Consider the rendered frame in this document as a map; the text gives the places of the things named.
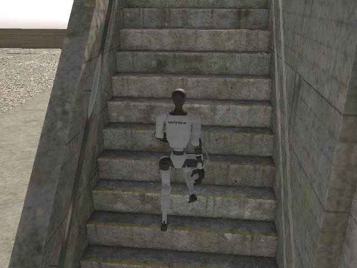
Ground stairs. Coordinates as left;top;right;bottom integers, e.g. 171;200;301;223
80;0;278;268

